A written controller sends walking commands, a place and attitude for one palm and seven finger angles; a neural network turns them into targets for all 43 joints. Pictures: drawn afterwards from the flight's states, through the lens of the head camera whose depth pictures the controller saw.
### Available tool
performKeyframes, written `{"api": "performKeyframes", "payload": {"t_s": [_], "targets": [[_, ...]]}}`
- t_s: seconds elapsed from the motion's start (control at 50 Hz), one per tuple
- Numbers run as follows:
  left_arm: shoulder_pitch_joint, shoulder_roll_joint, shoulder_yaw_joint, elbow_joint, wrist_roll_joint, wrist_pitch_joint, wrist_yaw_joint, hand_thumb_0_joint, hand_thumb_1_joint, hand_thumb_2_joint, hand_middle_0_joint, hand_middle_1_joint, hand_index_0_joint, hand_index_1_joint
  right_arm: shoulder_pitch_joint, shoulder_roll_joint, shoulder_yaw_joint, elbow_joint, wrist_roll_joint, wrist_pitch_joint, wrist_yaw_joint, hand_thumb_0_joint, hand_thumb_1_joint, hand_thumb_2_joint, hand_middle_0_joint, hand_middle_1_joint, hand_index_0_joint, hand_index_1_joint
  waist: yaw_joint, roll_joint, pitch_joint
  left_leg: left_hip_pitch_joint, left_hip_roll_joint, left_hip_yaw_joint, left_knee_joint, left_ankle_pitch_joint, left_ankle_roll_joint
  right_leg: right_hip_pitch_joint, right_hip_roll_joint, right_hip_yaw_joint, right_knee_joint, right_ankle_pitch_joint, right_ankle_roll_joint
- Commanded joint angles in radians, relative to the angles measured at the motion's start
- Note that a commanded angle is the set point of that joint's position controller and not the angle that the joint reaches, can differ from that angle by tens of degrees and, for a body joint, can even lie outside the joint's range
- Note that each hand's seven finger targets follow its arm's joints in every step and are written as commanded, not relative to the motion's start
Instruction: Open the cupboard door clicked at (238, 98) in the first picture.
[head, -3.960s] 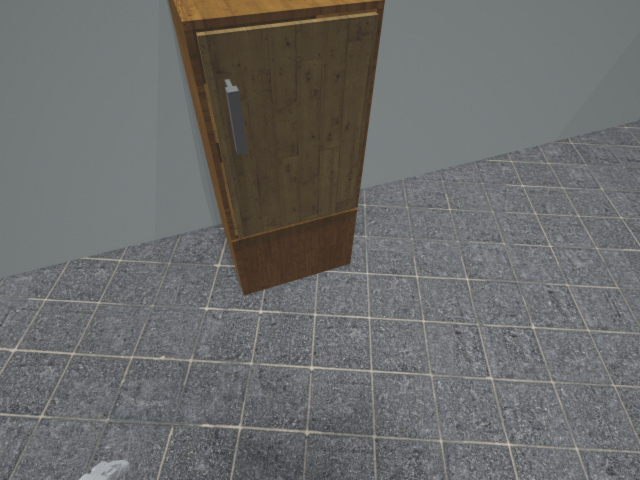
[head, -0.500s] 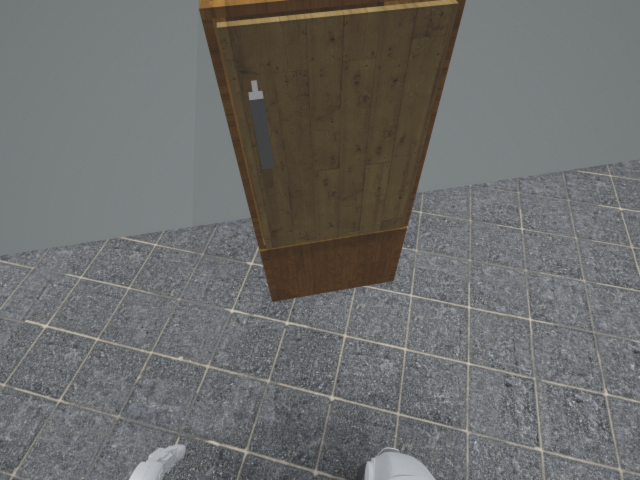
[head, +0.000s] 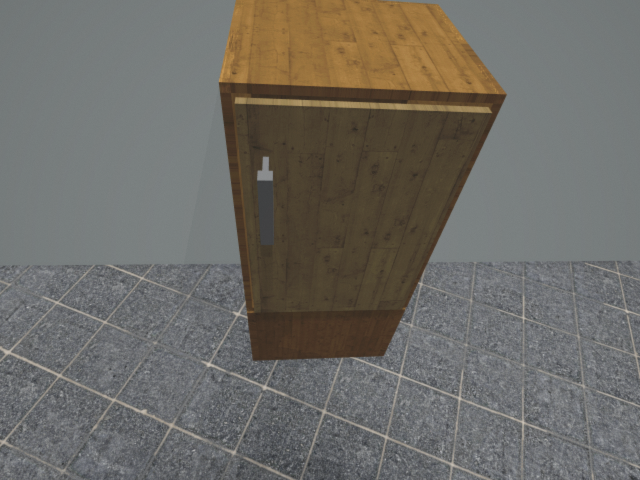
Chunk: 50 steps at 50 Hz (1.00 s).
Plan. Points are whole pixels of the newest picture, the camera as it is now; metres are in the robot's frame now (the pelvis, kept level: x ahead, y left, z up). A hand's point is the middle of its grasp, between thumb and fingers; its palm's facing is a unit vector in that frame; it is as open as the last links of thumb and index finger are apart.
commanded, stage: come to a stop and stand still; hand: left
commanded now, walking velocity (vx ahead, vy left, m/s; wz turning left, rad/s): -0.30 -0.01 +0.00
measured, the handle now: (266, 201) +0.54 +0.14 +0.00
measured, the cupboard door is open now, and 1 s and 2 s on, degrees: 0 0 0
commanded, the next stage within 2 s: look again from close up in 0.96 s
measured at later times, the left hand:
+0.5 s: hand out of the picture +0.03 +0.12 -0.14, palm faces +0.10 -0.95 -0.29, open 7.4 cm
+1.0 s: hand out of the picture -0.03 +0.14 -0.17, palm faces +0.04 -0.98 -0.17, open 7.4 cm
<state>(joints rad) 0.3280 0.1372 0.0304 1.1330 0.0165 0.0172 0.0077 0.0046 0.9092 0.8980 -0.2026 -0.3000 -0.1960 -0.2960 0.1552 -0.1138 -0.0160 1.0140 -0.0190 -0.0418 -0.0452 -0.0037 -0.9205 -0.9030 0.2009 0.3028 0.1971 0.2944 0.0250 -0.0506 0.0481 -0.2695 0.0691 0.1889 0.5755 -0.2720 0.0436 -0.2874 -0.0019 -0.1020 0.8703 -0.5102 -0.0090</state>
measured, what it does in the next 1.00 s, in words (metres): steps on the spot: right foot, then left foot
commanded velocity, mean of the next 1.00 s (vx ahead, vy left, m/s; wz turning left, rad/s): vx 0.01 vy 0.03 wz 0.00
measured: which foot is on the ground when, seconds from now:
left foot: down 0.00-0.22, up 0.24-0.70, down 0.72-1.00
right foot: up 0.00-0.20, down 0.22-0.72, up 0.74-1.00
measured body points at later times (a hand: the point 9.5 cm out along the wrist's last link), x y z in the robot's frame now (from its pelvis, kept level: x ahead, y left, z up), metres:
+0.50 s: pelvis -0.02 -0.08 +0.01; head +0.01 -0.11 +0.46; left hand +0.03 +0.17 -0.12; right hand +0.05 -0.32 -0.16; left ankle -0.07 +0.07 -0.65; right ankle +0.03 -0.17 -0.73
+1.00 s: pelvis -0.03 -0.04 +0.01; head -0.02 -0.03 +0.46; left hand -0.03 +0.19 -0.15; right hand -0.07 -0.25 -0.14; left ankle -0.08 +0.08 -0.73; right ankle -0.04 -0.15 -0.71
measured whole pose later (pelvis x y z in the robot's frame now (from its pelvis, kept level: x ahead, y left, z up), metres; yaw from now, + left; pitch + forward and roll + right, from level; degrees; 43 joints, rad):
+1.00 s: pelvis -0.03 -0.04 +0.01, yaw +1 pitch +1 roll +1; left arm 0.27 0.18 0.04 1.10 0.02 0.04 -0.01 0.01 0.91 0.90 -0.20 -0.30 -0.19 -0.30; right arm 0.36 -0.11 -0.01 1.10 -0.03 -0.01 -0.04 0.01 -0.91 -0.90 0.20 0.30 0.20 0.29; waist -0.03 -0.04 0.02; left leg -0.11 0.01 0.05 0.34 -0.25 0.00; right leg -0.33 -0.03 -0.05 0.70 -0.38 0.03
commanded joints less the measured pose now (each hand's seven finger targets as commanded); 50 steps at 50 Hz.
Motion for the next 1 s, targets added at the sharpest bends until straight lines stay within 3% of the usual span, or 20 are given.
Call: {"api": "performKeyframes", "payload": {"t_s": [0.0,0.08,0.12,0.16,0.18,0.2,0.22,0.28,0.36,0.54,0.62,0.66,0.68,0.7,0.72,0.74,0.78,0.82,0.92,0.98], "targets": [[0.049,0.047,0.008,-0.056,-0.002,-0.002,0.019,0.000,0.900,0.900,-0.200,-0.300,-0.200,-0.300,0.033,-0.164,-0.027,0.002,0.006,0.019,-0.015,0.000,-0.900,-0.900,0.200,0.300,0.200,0.300,-0.009,0.196,-0.025,0.118,0.252,-0.185,-0.229,0.753,0.114,-0.053,-0.083,0.065,-0.090,0.077,0.043],[0.043,0.063,0.023,-0.082,0.006,0.009,0.021,0.000,0.900,0.900,-0.200,-0.300,-0.200,-0.300,0.034,-0.218,-0.071,-0.012,0.003,0.042,-0.004,0.000,-0.900,-0.900,0.200,0.300,0.200,0.300,-0.022,0.185,-0.107,0.186,0.245,-0.149,-0.168,0.743,0.107,-0.037,-0.057,0.011,-0.141,0.164,0.043],[0.042,0.072,0.032,-0.095,0.009,0.006,0.020,0.000,0.900,0.900,-0.200,-0.300,-0.200,-0.300,0.019,-0.223,-0.081,-0.022,0.000,0.053,0.002,0.000,-0.900,-0.900,0.200,0.300,0.200,0.300,-0.015,0.188,-0.098,0.144,0.228,-0.141,-0.136,0.653,0.088,-0.007,-0.052,0.005,-0.190,0.203,0.038],[0.068,0.095,0.042,-0.099,0.010,0.001,0.021,0.000,0.900,0.900,-0.200,-0.300,-0.200,-0.300,-0.014,-0.214,-0.087,-0.034,0.000,0.064,0.010,0.000,-0.900,-0.900,0.200,0.300,0.200,0.300,0.012,0.166,-0.100,0.081,0.184,-0.110,-0.060,0.446,0.033,0.065,-0.074,0.018,-0.331,0.398,0.036],[0.060,0.145,0.047,-0.107,0.017,-0.008,0.025,0.000,0.900,0.900,-0.200,-0.300,-0.200,-0.300,-0.002,-0.174,-0.084,-0.040,0.004,0.069,0.015,0.000,-0.900,-0.900,0.200,0.300,0.200,0.300,0.010,0.022,-0.097,0.016,0.091,-0.057,0.052,0.230,-0.026,0.094,-0.161,0.141,-0.418,0.618,0.010],[0.034,0.221,0.057,-0.117,0.024,-0.014,0.028,0.000,0.900,0.900,-0.200,-0.300,-0.200,-0.300,0.021,-0.106,-0.073,-0.056,0.009,0.074,0.024,0.000,-0.900,-0.900,0.200,0.300,0.200,0.300,0.000,-0.186,-0.082,-0.102,-0.037,-0.018,0.181,-0.138,-0.069,0.114,-0.341,0.334,-0.483,0.828,-0.078],[0.050,0.247,0.060,-0.130,0.017,-0.014,0.026,0.000,0.900,0.900,-0.200,-0.300,-0.200,-0.300,0.007,-0.113,-0.073,-0.065,0.010,0.090,0.023,0.000,-0.900,-0.900,0.200,0.300,0.200,0.300,0.034,-0.165,-0.084,-0.087,-0.046,-0.110,0.334,-0.320,-0.065,0.050,-0.425,0.346,-0.535,0.857,-0.162],[-0.044,0.216,0.059,-0.147,0.016,-0.010,0.039,0.000,0.900,0.900,-0.200,-0.300,-0.200,-0.300,-0.001,-0.129,-0.076,-0.047,-0.001,0.109,0.028,0.000,-0.900,-0.900,0.200,0.300,0.200,0.300,0.010,-0.131,-0.023,-0.197,-0.038,-0.213,0.584,-0.227,-0.064,0.026,-0.372,0.331,-0.547,0.656,-0.177],[-0.042,0.217,0.064,-0.169,0.013,-0.019,0.050,0.000,0.900,0.900,-0.200,-0.300,-0.200,-0.300,0.021,-0.154,-0.075,-0.045,-0.008,0.109,0.043,0.000,-0.900,-0.900,0.200,0.300,0.200,0.300,0.020,-0.088,-0.069,-0.258,-0.035,-0.229,0.597,-0.117,-0.090,0.135,-0.352,0.276,-0.537,0.591,-0.145],[-0.040,0.251,0.071,-0.179,0.025,-0.015,0.033,0.000,0.900,0.900,-0.200,-0.300,-0.200,-0.300,0.031,-0.138,-0.055,-0.061,0.001,0.090,0.056,0.000,-0.900,-0.900,0.200,0.300,0.200,0.300,0.040,-0.143,-0.062,-0.106,-0.039,-0.156,0.213,-0.161,-0.083,0.092,-0.323,0.289,-0.642,0.206,-0.137],[-0.097,0.254,0.072,-0.178,0.021,-0.006,0.024,0.000,0.900,0.900,-0.200,-0.300,-0.200,-0.300,0.149,-0.127,-0.046,-0.023,0.004,0.074,0.051,0.000,-0.900,-0.900,0.200,0.300,0.200,0.300,-0.010,-0.170,-0.059,0.079,-0.060,-0.106,0.011,-0.113,-0.064,-0.024,-0.268,0.248,-0.672,0.048,-0.091],[-0.133,0.218,0.061,-0.169,0.010,0.002,0.020,0.000,0.900,0.900,-0.200,-0.300,-0.200,-0.300,0.263,-0.122,-0.036,0.021,0.003,0.059,0.042,0.000,-0.900,-0.900,0.200,0.300,0.200,0.300,-0.063,-0.090,-0.072,0.245,-0.061,-0.106,-0.178,-0.034,-0.054,-0.133,-0.203,0.177,-0.606,-0.030,-0.025],[-0.119,0.170,0.047,-0.172,0.001,0.006,0.016,0.000,0.900,0.900,-0.200,-0.300,-0.200,-0.300,0.274,-0.158,-0.041,0.023,-0.005,0.050,0.036,0.000,-0.900,-0.900,0.200,0.300,0.200,0.300,-0.063,0.071,-0.047,0.220,0.022,-0.241,-0.289,-0.161,-0.029,-0.191,-0.130,0.123,-0.482,-0.048,0.007],[-0.111,0.108,0.036,-0.180,-0.005,0.009,0.010,0.000,0.900,0.900,-0.200,-0.300,-0.200,-0.300,0.245,-0.224,-0.051,0.006,-0.015,0.044,0.029,0.000,-0.900,-0.900,0.200,0.300,0.200,0.300,-0.059,0.312,0.025,0.088,0.192,-0.482,-0.461,-0.436,0.025,-0.233,-0.041,0.020,-0.291,0.018,0.039],[-0.127,0.106,0.034,-0.186,0.004,0.008,0.008,0.000,0.900,0.900,-0.200,-0.300,-0.200,-0.300,0.168,-0.248,-0.051,-0.030,-0.013,0.048,0.021,0.000,-0.900,-0.900,0.200,0.300,0.200,0.300,-0.041,0.334,0.111,-0.063,0.270,-0.559,-0.545,-0.515,0.071,-0.219,-0.033,0.046,-0.163,0.074,0.031],[-0.113,0.110,0.039,-0.176,0.006,0.003,-0.002,0.000,0.900,0.900,-0.200,-0.300,-0.200,-0.300,0.110,-0.247,-0.042,-0.043,-0.018,0.043,0.017,0.000,-0.900,-0.900,0.200,0.300,0.200,0.300,-0.017,0.272,0.097,-0.131,0.272,-0.555,-0.552,-0.492,0.103,-0.169,-0.051,0.082,-0.073,0.108,0.027],[-0.067,0.105,0.041,-0.125,0.018,0.009,-0.010,0.000,0.900,0.900,-0.200,-0.300,-0.200,-0.300,0.082,-0.197,-0.030,-0.026,-0.011,0.031,0.009,0.000,-0.900,-0.900,0.200,0.300,0.200,0.300,0.002,0.255,0.105,-0.074,0.188,-0.419,-0.502,-0.319,0.068,-0.184,-0.032,0.096,0.036,0.164,0.028],[-0.049,0.101,0.036,-0.104,0.014,-0.004,-0.017,0.000,0.900,0.900,-0.200,-0.300,-0.200,-0.300,0.133,-0.174,-0.024,-0.005,-0.004,0.019,0.002,0.000,-0.900,-0.900,0.200,0.300,0.200,0.300,-0.010,0.196,0.078,0.054,0.156,-0.355,-0.456,-0.142,0.061,-0.240,-0.034,0.091,0.052,0.201,0.033],[-0.133,0.079,0.015,-0.119,0.000,-0.014,-0.012,0.000,0.900,0.900,-0.200,-0.300,-0.200,-0.300,0.253,-0.169,-0.030,0.059,-0.012,0.014,-0.009,0.000,-0.900,-0.900,0.200,0.300,0.200,0.300,-0.069,0.194,0.026,0.224,0.203,-0.330,-0.328,0.373,0.105,-0.182,-0.048,0.066,-0.167,0.109,0.044],[-0.069,0.063,0.015,-0.092,-0.008,-0.017,-0.005,0.000,0.900,0.900,-0.200,-0.300,-0.200,-0.300,0.244,-0.177,-0.034,0.079,-0.008,0.020,-0.012,0.000,-0.900,-0.900,0.200,0.300,0.200,0.300,-0.040,0.200,-0.016,0.194,0.177,-0.299,-0.226,0.509,0.079,-0.009,-0.025,0.043,-0.379,0.205,0.034]]}}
